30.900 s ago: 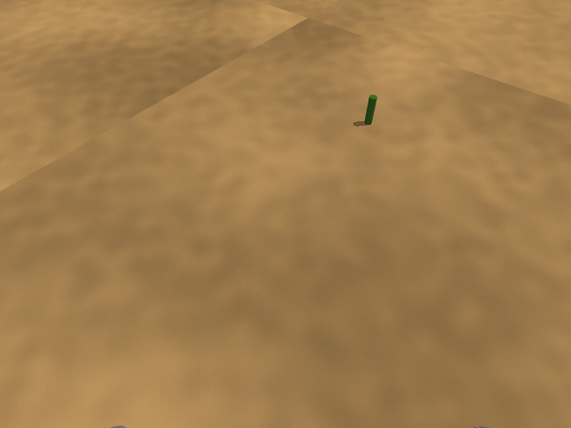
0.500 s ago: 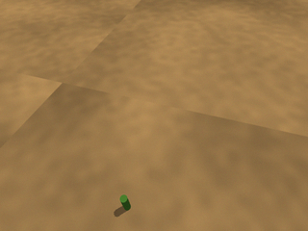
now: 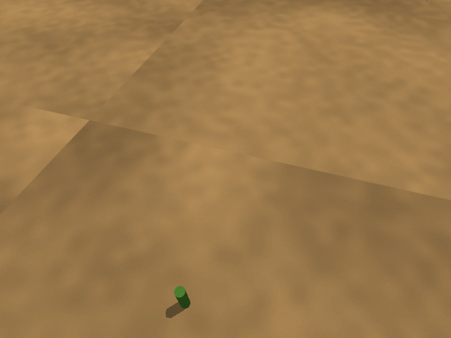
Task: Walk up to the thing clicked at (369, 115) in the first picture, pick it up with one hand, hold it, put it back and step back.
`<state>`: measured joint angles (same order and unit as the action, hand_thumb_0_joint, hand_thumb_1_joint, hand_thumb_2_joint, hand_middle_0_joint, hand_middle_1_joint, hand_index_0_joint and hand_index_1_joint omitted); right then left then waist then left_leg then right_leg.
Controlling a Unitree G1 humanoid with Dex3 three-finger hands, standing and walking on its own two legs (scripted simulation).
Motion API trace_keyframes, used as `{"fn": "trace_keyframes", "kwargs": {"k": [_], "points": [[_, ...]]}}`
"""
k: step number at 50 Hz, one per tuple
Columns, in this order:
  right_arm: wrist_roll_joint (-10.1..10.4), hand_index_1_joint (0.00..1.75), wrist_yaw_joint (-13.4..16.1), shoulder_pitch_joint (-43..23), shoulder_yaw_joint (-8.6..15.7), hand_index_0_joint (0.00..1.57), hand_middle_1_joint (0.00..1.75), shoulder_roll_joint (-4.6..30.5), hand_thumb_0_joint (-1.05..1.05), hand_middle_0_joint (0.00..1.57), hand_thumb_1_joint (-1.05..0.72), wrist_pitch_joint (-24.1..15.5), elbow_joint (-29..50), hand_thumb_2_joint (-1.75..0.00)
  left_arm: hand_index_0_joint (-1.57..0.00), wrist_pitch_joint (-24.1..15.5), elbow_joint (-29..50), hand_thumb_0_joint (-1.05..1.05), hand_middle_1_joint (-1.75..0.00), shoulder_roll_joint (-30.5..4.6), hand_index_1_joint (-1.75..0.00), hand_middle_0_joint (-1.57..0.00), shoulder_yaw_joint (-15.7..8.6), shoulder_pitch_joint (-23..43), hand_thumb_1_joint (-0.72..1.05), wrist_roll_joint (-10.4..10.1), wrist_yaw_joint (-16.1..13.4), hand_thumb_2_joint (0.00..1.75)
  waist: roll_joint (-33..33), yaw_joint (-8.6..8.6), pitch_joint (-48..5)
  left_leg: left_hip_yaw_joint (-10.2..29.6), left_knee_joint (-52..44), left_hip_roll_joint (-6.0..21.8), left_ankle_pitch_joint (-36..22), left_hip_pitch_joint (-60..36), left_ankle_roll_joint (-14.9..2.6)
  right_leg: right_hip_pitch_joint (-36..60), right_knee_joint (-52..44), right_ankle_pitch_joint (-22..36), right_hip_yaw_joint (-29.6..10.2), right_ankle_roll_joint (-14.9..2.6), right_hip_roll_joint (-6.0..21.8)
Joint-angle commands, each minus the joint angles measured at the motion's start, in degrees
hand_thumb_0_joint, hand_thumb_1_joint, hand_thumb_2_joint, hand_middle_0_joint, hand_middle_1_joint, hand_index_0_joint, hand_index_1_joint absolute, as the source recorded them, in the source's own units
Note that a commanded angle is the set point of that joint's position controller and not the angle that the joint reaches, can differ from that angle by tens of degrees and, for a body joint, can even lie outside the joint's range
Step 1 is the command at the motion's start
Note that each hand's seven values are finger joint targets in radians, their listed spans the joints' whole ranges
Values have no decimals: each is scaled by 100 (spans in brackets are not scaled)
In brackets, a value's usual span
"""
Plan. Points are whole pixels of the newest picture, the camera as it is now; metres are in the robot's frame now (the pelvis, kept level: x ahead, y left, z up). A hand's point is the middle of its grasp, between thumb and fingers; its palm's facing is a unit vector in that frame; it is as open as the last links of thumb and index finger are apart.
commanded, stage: step back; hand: left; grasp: from the side
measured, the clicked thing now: (182, 297) +0.36 +0.20 -0.70
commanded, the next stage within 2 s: none
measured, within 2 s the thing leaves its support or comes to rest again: neither
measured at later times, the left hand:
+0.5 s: hand out of the picture +0.07 +0.30 -0.18, palm faces -0.04 -0.93 -0.37, open 7.3 cm
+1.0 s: hand out of the picture -0.09 +0.28 -0.16, palm faces -0.03 -0.91 -0.41, open 7.3 cm
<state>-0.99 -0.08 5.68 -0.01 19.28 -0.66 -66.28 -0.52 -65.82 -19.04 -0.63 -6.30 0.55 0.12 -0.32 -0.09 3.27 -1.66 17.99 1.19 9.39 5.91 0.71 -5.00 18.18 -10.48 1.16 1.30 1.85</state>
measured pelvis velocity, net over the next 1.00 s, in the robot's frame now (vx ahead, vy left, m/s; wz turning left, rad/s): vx -0.20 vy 0.02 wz -0.03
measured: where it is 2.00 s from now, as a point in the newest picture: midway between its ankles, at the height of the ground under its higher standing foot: outside the picture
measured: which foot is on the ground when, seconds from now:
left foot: down 0.00-0.76, up 0.78-1.00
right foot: down 0.00-0.36, up 0.38-0.72, down 0.74-1.00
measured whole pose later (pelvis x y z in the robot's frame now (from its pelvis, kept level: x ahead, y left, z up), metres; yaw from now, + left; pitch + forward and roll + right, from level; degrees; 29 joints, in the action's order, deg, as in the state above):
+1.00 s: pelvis -0.20 +0.02 -0.02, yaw -2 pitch -1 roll +1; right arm 0.0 0.7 11.4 2.3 24.0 2.2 -50.9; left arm 2.6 -46.9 -20.4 -4.5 -9.5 2.0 -0.4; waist -1.0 0.3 8.7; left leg 4.4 53.3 -4.1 26.8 21.7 0.5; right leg -18.5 36.5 -16.5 -0.2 0.4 2.0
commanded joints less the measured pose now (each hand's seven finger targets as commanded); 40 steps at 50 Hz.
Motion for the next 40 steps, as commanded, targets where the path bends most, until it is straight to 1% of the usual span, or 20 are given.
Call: {"fn": "trace_keyframes", "kwargs": {"k": [1,6,10,14,15,16,17,18,19,21,22,25,28,32,34,36,37,38,39,40], "points": [[91,30,43,-291,379,20,30,1470,0,20,-90,71,522,-90,-20,-29,546,0,-30,-1595,-30,-20,-444,124,90,-117,-139,90,103,-10,94,547,451,561,-1471,314,-327,-633,291,1602,-507,-287,509],[119,30,6,-144,484,20,30,1427,0,20,-90,175,832,-90,-20,45,1004,0,-30,-1539,-30,-20,-494,216,90,-61,-128,90,138,-76,-848,447,1163,434,-1171,241,-459,-597,739,1452,-731,-643,655],[101,30,-13,-78,520,20,30,1370,0,20,-90,252,1059,-90,-20,126,1276,0,-30,-1713,-30,-20,-543,305,90,-9,-126,90,458,-43,-771,388,1867,139,-452,471,-478,-1116,785,1265,-1092,-999,986],[60,30,-88,462,587,20,30,1296,0,20,-90,316,1154,-90,-20,185,1674,0,-30,-1892,-30,-20,-600,776,90,105,-126,90,1192,-217,-621,247,2924,-329,1280,394,-438,-1918,659,796,-1478,-1387,1507],[50,30,-98,740,608,20,30,1338,0,20,-90,306,1162,-90,-20,196,1804,0,-30,-1878,-30,-20,-596,960,90,121,-129,90,1249,-352,-657,373,2789,-198,1225,347,-485,-2035,900,647,-1421,-1282,1486],[42,30,-92,887,653,20,30,1452,0,20,-90,270,1162,-90,-20,223,1865,0,-30,-1764,-30,-20,-565,1029,90,104,-137,90,869,-421,-623,684,2283,95,585,389,-576,-2086,1545,238,-1157,-1049,1154],[-3,30,-69,735,693,20,30,1775,0,20,-90,208,1257,-90,-20,258,1891,0,-30,-1432,-30,-20,-504,830,90,27,-150,90,-549,-367,-429,1844,670,1051,-847,834,-815,-2046,2814,-753,-522,-554,60],[-37,30,-60,463,792,20,30,2287,0,20,-90,146,1382,-90,-20,295,1858,0,-30,-1250,-30,-20,-502,587,90,16,-198,90,-1385,-243,-486,3077,56,1778,-1566,809,-1241,-2268,3802,-2467,-699,-358,-815],[-81,30,-37,352,830,20,30,2384,0,20,-90,106,1503,-90,-20,320,1766,0,-30,-1395,-30,-20,-547,417,90,52,-245,90,-1175,-200,-620,3575,-7,2047,-1285,947,-1642,-2160,4612,-2735,-1242,-336,-840],[-95,30,68,-65,722,20,30,1942,0,20,-90,86,1648,-90,-20,335,1637,0,-30,-1457,-30,-20,-537,122,90,-10,-248,90,-509,65,-512,2376,432,1608,-1569,819,-1427,-2378,5254,-2281,-1418,-341,-733],[-93,30,113,-191,702,20,30,1820,0,20,-90,71,1749,-90,-20,323,1587,0,-30,-1418,-30,-20,-524,-110,90,-42,-230,90,-650,167,-475,2086,583,1487,-1691,766,-1372,-2450,5408,-2055,-1314,-309,-684],[-92,30,158,97,694,20,30,1658,0,20,-90,53,1858,-90,-20,305,1693,0,-30,-1444,-30,-20,-602,-331,90,34,-182,90,-577,86,-775,1807,777,1384,-1777,239,-1480,-2375,5396,-1867,-1157,-110,-672],[-75,30,190,443,708,20,30,1653,0,20,-90,60,1873,-90,-20,264,1937,0,-30,-1345,-30,-20,-607,-112,90,24,-154,90,-654,-159,-794,1643,993,1414,-2100,-351,-1543,-2516,4490,-2035,-1051,20,-526],[-89,30,165,392,686,20,30,1785,0,20,-90,123,2008,-90,-20,220,1935,0,-30,-1280,-30,-20,-629,-357,90,23,-112,90,-932,-181,-901,1461,1067,1382,-1758,-126,-1460,-1788,2956,-1901,-505,4,-330],[-69,30,150,227,695,20,30,1846,0,20,-90,183,2083,-90,-20,220,1755,0,-30,-1257,-30,-20,-663,-738,90,42,-77,90,-951,-35,-919,1385,1092,1333,-1098,491,-1278,-1100,2010,-1403,-285,-119,-322],[-15,30,120,102,676,20,30,1842,0,20,-90,262,2077,-90,-20,203,1550,0,-30,-1296,-30,-20,-728,-1221,90,92,-49,90,-930,145,-897,1288,1153,1127,-88,1412,-908,-148,999,-639,-136,-307,-335],[22,30,101,162,615,20,30,1612,0,20,-90,265,2092,-90,-20,177,1623,0,-30,-1522,-30,-20,-791,-1246,90,181,-53,90,-247,170,-764,1062,1664,737,759,2062,-549,-80,521,-1150,-1110,-532,210],[85,30,111,-214,580,20,30,1360,0,20,-90,240,2226,-90,-20,191,1808,0,-30,-2119,-30,-20,-938,-965,90,160,-29,90,1327,353,-296,467,2937,-524,1958,2670,-161,-884,-137,-1433,-2915,-1331,1407],[39,30,171,-221,673,20,30,1518,0,20,-90,269,2164,-90,-20,165,2107,0,-30,-2461,-30,-20,-997,-404,90,229,-49,90,1623,341,52,798,4417,-587,2491,2280,-20,-2045,-494,-1423,-3693,-1994,2258],[56,30,164,-13,679,20,30,1609,0,20,-90,295,2034,-90,-20,122,2268,0,-30,-2120,-30,-20,-924,-64,90,166,-74,90,1012,127,240,1200,4992,-581,2199,2184,-18,-2234,-302,-937,-3116,-1827,1988]]}}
